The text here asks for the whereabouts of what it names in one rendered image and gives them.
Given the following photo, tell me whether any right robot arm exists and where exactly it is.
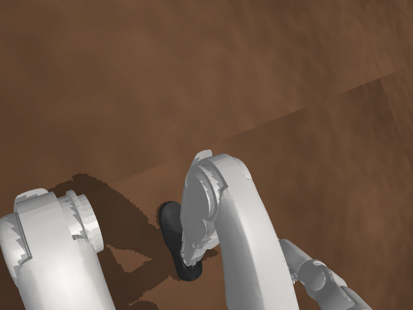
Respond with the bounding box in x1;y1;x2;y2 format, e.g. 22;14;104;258
297;259;372;310

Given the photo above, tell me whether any right robot hand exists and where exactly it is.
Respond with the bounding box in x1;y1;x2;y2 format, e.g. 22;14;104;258
278;239;313;284

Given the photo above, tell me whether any right robot foot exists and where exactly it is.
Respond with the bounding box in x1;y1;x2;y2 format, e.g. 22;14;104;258
159;201;203;282

